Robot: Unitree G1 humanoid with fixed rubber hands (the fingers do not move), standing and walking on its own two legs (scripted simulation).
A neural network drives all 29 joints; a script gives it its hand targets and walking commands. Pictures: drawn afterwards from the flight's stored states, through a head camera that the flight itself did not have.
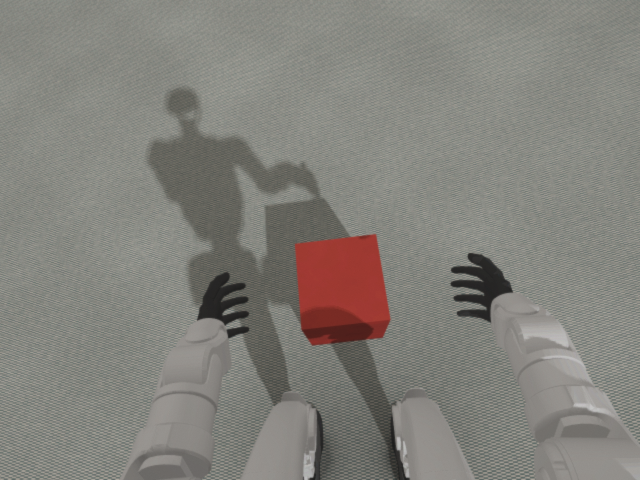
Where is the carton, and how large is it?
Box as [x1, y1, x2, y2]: [295, 234, 390, 345]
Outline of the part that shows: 375,234 295,244 301,329 312,345 382,337 390,319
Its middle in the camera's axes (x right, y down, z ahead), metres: +0.05 +0.14 +1.02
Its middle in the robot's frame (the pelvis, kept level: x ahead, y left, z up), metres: +0.48 +0.02 -0.56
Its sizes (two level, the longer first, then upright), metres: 0.210 0.200 0.250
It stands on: the floor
